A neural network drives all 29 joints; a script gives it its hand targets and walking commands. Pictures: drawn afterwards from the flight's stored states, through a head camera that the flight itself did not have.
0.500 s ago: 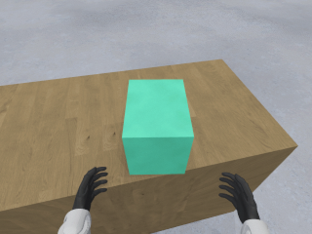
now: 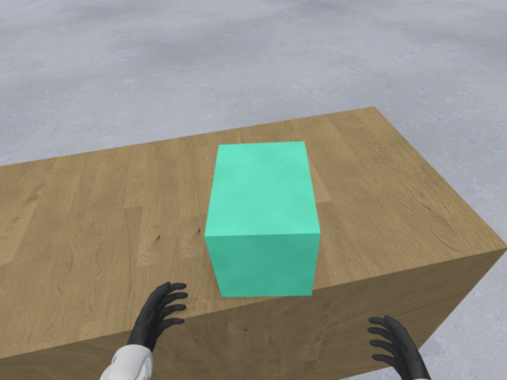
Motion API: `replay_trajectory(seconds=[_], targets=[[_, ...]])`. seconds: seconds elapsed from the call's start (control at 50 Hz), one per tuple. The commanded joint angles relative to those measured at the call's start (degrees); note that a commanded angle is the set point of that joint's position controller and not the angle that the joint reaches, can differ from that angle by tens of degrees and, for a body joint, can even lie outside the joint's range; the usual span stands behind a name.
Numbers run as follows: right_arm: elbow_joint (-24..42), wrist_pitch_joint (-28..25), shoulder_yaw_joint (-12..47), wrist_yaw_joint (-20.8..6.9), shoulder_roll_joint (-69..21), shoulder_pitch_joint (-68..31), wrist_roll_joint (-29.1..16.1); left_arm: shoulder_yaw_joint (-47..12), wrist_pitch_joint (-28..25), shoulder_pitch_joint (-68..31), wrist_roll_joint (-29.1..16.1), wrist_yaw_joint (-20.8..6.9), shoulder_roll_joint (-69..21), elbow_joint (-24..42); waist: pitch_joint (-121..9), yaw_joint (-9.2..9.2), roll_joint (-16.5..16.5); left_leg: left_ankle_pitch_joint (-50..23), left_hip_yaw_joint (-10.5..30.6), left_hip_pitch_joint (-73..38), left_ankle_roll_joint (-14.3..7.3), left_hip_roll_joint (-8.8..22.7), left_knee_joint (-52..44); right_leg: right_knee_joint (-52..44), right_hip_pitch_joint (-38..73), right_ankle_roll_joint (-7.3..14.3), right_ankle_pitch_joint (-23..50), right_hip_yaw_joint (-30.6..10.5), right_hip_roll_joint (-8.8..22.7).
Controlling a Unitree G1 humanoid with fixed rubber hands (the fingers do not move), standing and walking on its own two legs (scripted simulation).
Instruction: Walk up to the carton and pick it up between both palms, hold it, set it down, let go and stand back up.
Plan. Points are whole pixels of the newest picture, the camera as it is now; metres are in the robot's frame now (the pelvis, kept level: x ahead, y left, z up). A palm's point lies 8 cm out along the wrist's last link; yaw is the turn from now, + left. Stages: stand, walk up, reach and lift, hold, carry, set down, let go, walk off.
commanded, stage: set down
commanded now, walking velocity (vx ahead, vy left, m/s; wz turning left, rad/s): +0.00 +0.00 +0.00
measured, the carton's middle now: (263, 217) +0.40 +0.04 +0.03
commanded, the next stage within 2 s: let go in 0.38 s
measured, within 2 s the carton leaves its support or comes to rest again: neither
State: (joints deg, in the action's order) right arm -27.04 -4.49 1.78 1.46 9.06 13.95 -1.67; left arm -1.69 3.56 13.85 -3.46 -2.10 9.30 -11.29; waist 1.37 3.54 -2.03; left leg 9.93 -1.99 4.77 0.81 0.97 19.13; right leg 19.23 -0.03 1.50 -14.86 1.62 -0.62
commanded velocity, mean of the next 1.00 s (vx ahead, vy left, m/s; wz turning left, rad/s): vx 0.00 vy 0.00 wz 0.00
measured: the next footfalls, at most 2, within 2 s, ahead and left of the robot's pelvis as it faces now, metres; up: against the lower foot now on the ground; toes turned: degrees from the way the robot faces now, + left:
none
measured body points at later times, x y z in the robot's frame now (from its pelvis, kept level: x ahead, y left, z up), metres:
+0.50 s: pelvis -0.02 -0.02 -0.01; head -0.07 -0.06 +0.44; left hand +0.21 +0.21 +0.00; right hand +0.15 -0.24 -0.10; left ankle +0.01 +0.13 -0.75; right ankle -0.04 -0.10 -0.75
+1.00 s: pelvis -0.02 -0.03 -0.01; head -0.06 -0.06 +0.44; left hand +0.21 +0.21 +0.00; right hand +0.14 -0.25 -0.11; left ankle +0.01 +0.13 -0.75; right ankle -0.04 -0.10 -0.75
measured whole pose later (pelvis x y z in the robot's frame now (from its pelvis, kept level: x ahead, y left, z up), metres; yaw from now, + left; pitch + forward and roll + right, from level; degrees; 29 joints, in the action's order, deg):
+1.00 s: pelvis -0.02 -0.03 -0.01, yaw +4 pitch -6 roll +1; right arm -35.2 0.0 0.2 0.6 12.9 14.2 2.3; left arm 2.1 4.6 2.3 -0.7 -4.5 12.3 -25.6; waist -0.1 -1.1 -3.6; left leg 11.0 0.2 9.3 2.1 2.7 25.7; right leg 26.7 -3.7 4.1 -17.8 6.2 -1.4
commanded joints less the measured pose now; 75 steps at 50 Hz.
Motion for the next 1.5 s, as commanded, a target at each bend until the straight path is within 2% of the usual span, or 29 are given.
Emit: replay_trajectory(seconds=[0.0,0.16,0.24,0.38,0.58,0.6,0.8,0.9,0.92,0.94,0.96,0.98,1.0,1.02,1.1,1.12,1.16,1.18,1.2,1.22,1.24,1.26,1.3,1.34,1.36,1.38,1.4,1.44,1.48], targets=[[6.45,-2.92,-2.13,0.67,6.42,-5.64,0.9,3.21,6.55,-1.66,2.5,0.01,5.46,-9.14,3.36,-1.85,9.47,-12.21,-1.5,-10.58,-0.81,-1.14,0.02,-6.75,-14.94,-2.44,8.33,-0.19,-0.1],[1.91,-0.56,-2.17,0.91,6.22,-8.48,2.49,3.12,10.2,-5.6,3.19,-1.62,5.24,-16.11,8.94,-2.24,10.37,-3.16,-2.77,-8.37,-1.28,-1.02,-1.09,-7.21,-17.36,-2.6,0.47,0.15,0.48],[2.37,1.16,-2.11,1.1,6.19,-10.61,2.46,3.11,12.23,-8.86,3.08,-1.97,6.33,-17.65,9.95,-2.0,10.86,2.12,-3.27,-6.21,-1.97,-1.13,-1.12,-7.03,-17.49,-3.11,-3.54,-0.28,1.44],[3.35,2.96,-2.53,0.81,7.07,-10.75,2.54,4.16,13.46,-10.95,2.81,-2.27,7.33,-20.5,10.24,-1.97,12.73,5.16,-3.17,-6.71,-2.68,-1.19,-0.19,-6.94,-19.87,-3.36,-6.34,-0.78,2.58],[4.22,3.01,-2.47,0.44,8.7,-9.9,2.58,4.34,12.65,-11.99,2.84,-3.02,7.19,-23.39,8.91,-2.78,14.37,4.69,-2.36,-7.72,-3.31,-0.77,1.18,-6.84,-21.04,-3.48,-4.93,-1.81,3.87],[3.8,3.0,-2.69,0.34,8.64,-9.3,2.44,4.32,12.54,-12.04,2.95,-3.0,7.32,-23.13,9.08,-3.03,13.13,4.34,-2.29,-7.83,-3.3,-0.76,1.37,-6.81,-21.4,-3.44,-4.67,-2.23,4.07],[3.55,2.48,-2.19,0.25,8.86,-9.26,2.67,4.05,12.26,-12.58,3.25,-3.41,6.45,-24.43,9.73,-3.61,13.58,3.75,-2.14,-8.5,-3.6,-0.4,1.5,-6.76,-22.02,-3.72,-2.84,-2.5,4.52],[3.81,1.83,-1.98,0.49,8.99,-9.32,2.62,4.77,11.78,-12.69,3.58,-3.58,6.57,-23.96,10.04,-3.11,14.0,3.09,-2.42,-7.98,-3.54,-0.25,1.28,-6.84,-21.1,-3.86,-1.96,-2.4,4.15],[-4.1,2.93,-4.15,-0.3,11.31,1.48,4.71,5.86,2.18,-15.4,4.71,-0.82,14.0,-12.16,13.53,-4.44,11.67,-5.06,3.06,13.73,-0.53,3.47,4.78,-4.28,-15.8,-0.49,-10.86,-1.47,5.84],[-5.95,4.02,-4.87,-1.08,11.44,0.87,4.54,7.26,-0.86,-12.99,4.81,0.93,14.23,-14.86,15.8,-3.64,14.99,2.4,1.92,20.1,0.23,1.58,7.13,-8.11,-17.78,1.83,-22.3,-4.26,8.7],[-5.0,4.39,-4.92,-1.69,10.89,-2.38,5.06,7.5,-2.35,-8.87,4.84,1.81,14.94,-14.98,14.77,-0.85,19.33,5.11,-0.15,19.49,0.83,0.13,10.72,-13.06,-20.86,4.81,-28.02,-9.23,12.4],[-4.32,4.15,-4.75,-2.72,10.66,-4.37,5.27,7.21,-3.08,-8.35,5.21,2.15,14.72,-14.7,14.6,-0.81,19.55,7.31,0.54,19.64,0.58,1.01,14.21,-12.93,-22.98,7.01,-26.56,-11.78,14.2],[-5.01,3.68,-4.95,-3.62,10.46,-3.03,5.26,7.19,-3.51,-8.29,5.92,2.28,14.49,-14.37,9.84,-1.54,18.44,10.2,0.62,21.51,-0.14,1.3,18.93,-10.86,-18.29,8.65,-23.45,-11.87,15.53],[-6.62,3.41,-5.16,-3.96,10.38,-1.78,5.21,6.65,-3.96,-6.5,6.28,2.41,13.27,-13.85,7.02,-1.17,15.51,13.23,1.4,24.78,-0.56,1.63,23.47,-8.81,-13.8,10.17,-16.97,-11.74,17.09],[-9.67,2.89,-4.62,-4.33,8.55,-4.39,5.07,4.99,-5.2,-0.35,6.13,2.94,9.82,-11.38,-3.29,-0.08,9.43,13.25,1.8,26.69,-2.45,2.77,24.9,4.88,-2.98,10.56,25.71,-5.4,17.73],[-10.5,3.09,-4.22,-4.47,7.47,-4.95,4.98,4.84,-5.12,1.04,5.69,3.31,10.15,-10.96,-5.14,0.14,9.69,11.87,0.89,24.61,-2.47,2.53,24.01,6.71,-3.55,10.05,30.59,-3.51,17.36],[-12.18,3.3,-3.99,-4.68,7.11,-2.06,4.71,4.79,-4.79,-0.37,5.56,3.9,10.0,-8.42,-7.56,-2.42,10.63,5.99,0.26,20.1,-2.95,1.93,16.3,11.19,-3.95,7.82,32.25,-0.9,15.78],[-13.45,3.38,-3.97,-4.71,7.36,-1.36,4.62,4.74,-4.52,-0.8,5.35,4.16,9.89,-7.06,-7.72,-2.78,8.93,-5.81,0.33,14.45,-3.01,2.26,11.78,13.68,-7.79,5.46,28.85,1.5,13.32],[-14.13,3.36,-4.25,-4.68,9.56,-0.59,4.85,4.41,-4.31,0.46,5.2,4.18,9.34,-5.53,-6.74,-2.4,4.9,-24.96,4.37,9.36,-3.68,4.74,13.1,16.96,-13.73,2.82,20.95,4.7,8.73],[-15.65,4.05,-5.01,-4.36,11.64,-0.03,4.57,3.55,-3.99,2.92,4.39,4.2,7.23,-5.01,-6.04,-1.93,-1.79,-30.03,10.11,10.62,-6.76,6.41,13.43,17.43,-15.6,1.08,7.37,5.36,4.6],[-16.42,4.47,-5.79,-4.05,13.01,1.59,4.6,3.05,-3.41,4.5,4.13,4.29,6.58,-4.27,-7.2,-2.91,-6.17,-26.45,15.96,12.26,-9.5,8.61,9.61,19.33,-14.94,0.24,-3.43,4.78,2.79],[-16.51,4.64,-5.68,-3.81,12.94,1.18,4.84,2.88,-3.01,4.22,4.18,4.22,6.34,-3.79,-4.09,-3.35,-7.34,-22.7,19.14,13.99,-10.88,9.93,6.04,19.95,-15.64,-0.14,-8.44,3.58,2.41],[-16.04,5.07,-4.75,-3.23,10.67,-3.16,5.0,2.38,-3.33,6.91,4.11,3.91,6.1,-4.53,-3.17,-0.99,-4.87,-18.42,17.34,14.68,-10.25,9.03,6.16,15.22,-14.66,0.0,-5.6,2.22,3.72],[-15.54,5.13,-4.75,-3.35,8.96,-3.32,4.47,2.51,-3.75,5.79,4.64,4.09,6.41,-4.9,-1.73,-2.19,3.19,-14.15,11.35,18.48,-5.97,4.49,9.3,10.75,-11.26,0.79,0.23,1.11,5.92],[-15.72,4.97,-4.9,-3.62,8.39,-3.11,4.35,3.04,-3.82,4.11,4.76,4.13,7.23,-5.31,-1.54,-3.13,5.64,-12.15,9.3,19.77,-4.87,2.52,10.44,10.47,-10.28,1.15,2.29,1.17,7.04],[-15.84,5.24,-4.79,-4.32,6.73,-3.3,3.67,3.04,-4.19,4.33,5.54,4.38,7.49,-6.48,0.06,-2.15,9.58,-11.62,7.26,20.96,-1.26,0.32,11.92,7.35,-9.94,1.6,10.2,0.84,8.61],[-15.89,5.24,-4.98,-4.68,6.74,-3.01,3.64,2.92,-4.23,4.86,5.29,4.61,7.11,-7.39,0.16,-2.77,11.25,-8.0,5.85,18.89,-0.36,-0.37,13.27,6.45,-11.16,2.26,16.68,0.39,10.61],[-15.93,5.04,-5.25,-5.15,6.77,-2.9,3.79,2.58,-4.46,4.21,4.84,4.87,6.56,-8.27,-0.1,-3.54,12.24,-7.45,5.67,15.46,-0.24,-0.18,13.08,6.2,-12.96,2.5,19.64,1.08,11.23],[-16.26,4.83,-5.42,-5.18,6.73,-3.12,3.85,2.66,-4.6,3.45,4.82,5.03,6.69,-8.5,-0.71,-3.47,10.72,-10.06,6.09,15.54,-0.44,-0.05,12.58,6.13,-11.63,1.93,17.67,2.61,10.49]])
